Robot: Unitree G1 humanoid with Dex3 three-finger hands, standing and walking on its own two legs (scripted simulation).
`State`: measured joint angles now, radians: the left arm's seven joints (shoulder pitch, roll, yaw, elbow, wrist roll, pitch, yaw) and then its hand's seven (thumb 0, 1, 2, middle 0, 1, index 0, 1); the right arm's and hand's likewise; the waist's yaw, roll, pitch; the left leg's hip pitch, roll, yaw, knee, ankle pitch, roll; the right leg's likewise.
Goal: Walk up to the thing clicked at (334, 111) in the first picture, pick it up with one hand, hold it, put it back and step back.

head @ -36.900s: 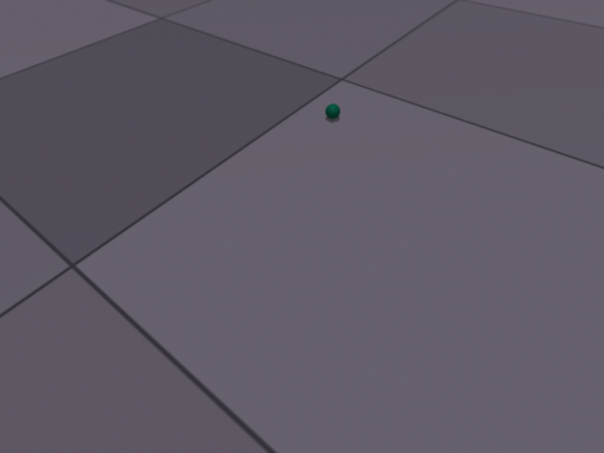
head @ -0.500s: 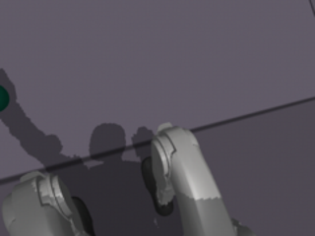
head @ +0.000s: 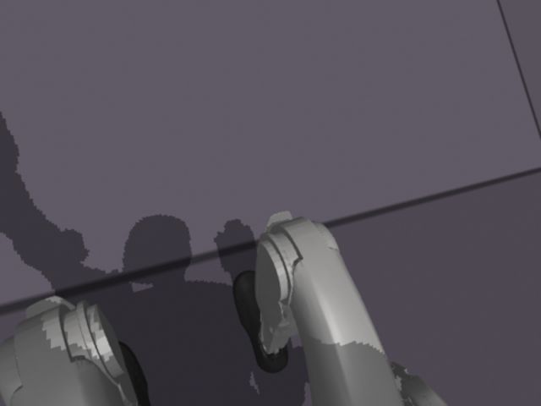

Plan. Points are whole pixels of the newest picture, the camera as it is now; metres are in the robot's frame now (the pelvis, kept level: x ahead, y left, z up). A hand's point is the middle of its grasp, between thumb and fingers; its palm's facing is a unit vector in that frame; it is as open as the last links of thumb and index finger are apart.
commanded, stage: rest palm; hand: left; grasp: from above
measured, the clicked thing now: out of the picture +0.54 +0.28 -0.28
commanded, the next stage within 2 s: close in 1.12 s
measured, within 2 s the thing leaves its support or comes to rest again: neither
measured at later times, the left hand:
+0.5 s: hand out of the picture +0.52 +0.28 -0.23, palm faces -0.46 -0.08 -0.89, open 13.8 cm
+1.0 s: hand out of the picture +0.52 +0.29 -0.25, palm faces -0.47 -0.09 -0.88, open 13.3 cm
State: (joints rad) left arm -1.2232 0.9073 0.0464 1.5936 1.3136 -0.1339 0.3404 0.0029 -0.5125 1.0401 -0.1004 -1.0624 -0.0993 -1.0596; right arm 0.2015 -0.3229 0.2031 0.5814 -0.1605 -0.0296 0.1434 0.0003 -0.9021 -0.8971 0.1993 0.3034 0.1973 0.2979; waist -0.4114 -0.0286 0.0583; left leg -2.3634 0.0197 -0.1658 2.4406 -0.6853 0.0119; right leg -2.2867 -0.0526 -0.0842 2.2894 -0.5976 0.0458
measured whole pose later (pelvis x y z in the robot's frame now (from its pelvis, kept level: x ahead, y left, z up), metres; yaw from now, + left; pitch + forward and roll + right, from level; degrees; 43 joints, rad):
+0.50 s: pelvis +0.00 +0.00 -0.01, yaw -2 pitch +32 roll -13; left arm -1.22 1.02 0.08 1.65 1.32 -0.17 0.43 0.00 -0.50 1.07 -0.12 -1.02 -0.10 -1.03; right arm 0.20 -0.35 0.27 0.59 -0.21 -0.12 0.16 0.00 -0.90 -0.90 0.20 0.30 0.20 0.30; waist -0.44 -0.09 0.15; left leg -2.37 0.02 -0.22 2.51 -0.71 0.00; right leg -2.29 -0.03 -0.12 2.32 -0.60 0.05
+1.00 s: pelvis +0.00 +0.00 -0.02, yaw -4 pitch +31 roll -14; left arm -1.21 1.06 0.09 1.70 1.33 -0.19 0.47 0.00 -0.46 1.10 -0.12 -1.10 -0.11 -1.10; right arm 0.18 -0.36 0.30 0.58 -0.23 -0.15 0.20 0.00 -0.90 -0.90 0.20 0.30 0.20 0.30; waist -0.45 -0.11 0.18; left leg -2.37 0.03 -0.23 2.53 -0.72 0.01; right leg -2.28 -0.03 -0.13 2.33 -0.60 0.06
